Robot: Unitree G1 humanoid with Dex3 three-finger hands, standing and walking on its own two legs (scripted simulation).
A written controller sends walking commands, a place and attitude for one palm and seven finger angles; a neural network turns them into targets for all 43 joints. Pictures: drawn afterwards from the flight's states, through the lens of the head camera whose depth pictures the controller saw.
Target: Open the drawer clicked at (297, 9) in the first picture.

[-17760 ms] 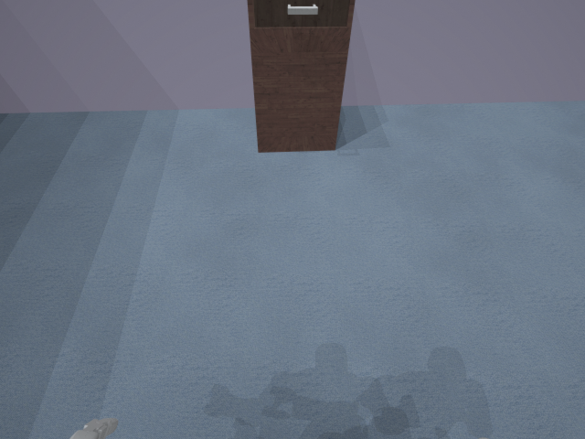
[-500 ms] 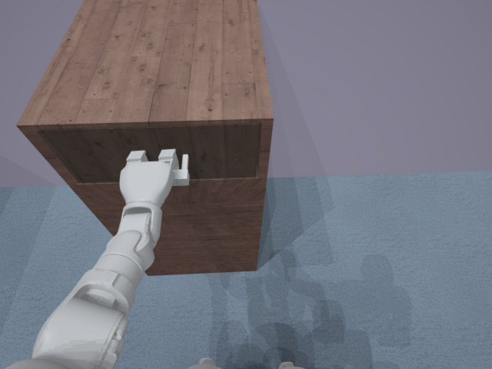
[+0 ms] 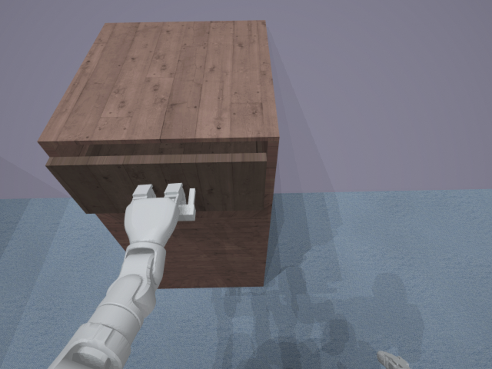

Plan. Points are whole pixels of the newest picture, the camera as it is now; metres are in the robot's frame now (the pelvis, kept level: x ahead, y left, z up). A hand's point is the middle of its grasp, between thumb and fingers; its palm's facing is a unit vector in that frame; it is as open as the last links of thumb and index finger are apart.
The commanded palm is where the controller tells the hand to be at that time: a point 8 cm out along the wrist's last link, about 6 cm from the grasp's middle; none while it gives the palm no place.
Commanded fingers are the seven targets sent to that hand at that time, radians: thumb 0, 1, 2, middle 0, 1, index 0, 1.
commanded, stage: pull the drawer open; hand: left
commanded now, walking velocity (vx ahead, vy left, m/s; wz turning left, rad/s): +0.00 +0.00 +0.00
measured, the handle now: (164, 203) +0.41 +0.17 +0.00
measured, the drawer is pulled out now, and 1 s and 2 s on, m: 0.05 0.18 0.29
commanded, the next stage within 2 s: none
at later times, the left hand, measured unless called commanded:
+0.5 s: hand (157, 262) +0.30 +0.17 -0.02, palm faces -0.01 -0.08 -1.00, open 5.4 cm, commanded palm +0.26 +0.17 +0.03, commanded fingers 0.00 0.90 0.90 -0.40 -1.35 -0.40 -1.35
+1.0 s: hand (151, 302) +0.23 +0.16 -0.02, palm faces +0.00 -0.11 -0.99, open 5.5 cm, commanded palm +0.20 +0.17 +0.03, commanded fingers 0.00 0.90 0.90 -0.40 -1.35 -0.40 -1.35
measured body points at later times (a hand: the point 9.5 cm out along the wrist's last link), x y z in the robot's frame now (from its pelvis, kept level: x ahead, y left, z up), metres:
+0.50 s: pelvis -0.01 -0.01 +0.00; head +0.03 -0.03 +0.45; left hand +0.30 +0.17 +0.03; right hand +0.16 -0.24 -0.12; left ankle -0.01 +0.09 -0.70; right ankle -0.03 -0.10 -0.70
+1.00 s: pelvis -0.01 -0.02 +0.00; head +0.01 -0.05 +0.44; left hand +0.23 +0.17 +0.03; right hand +0.18 -0.24 -0.11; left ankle -0.01 +0.09 -0.70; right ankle -0.03 -0.10 -0.70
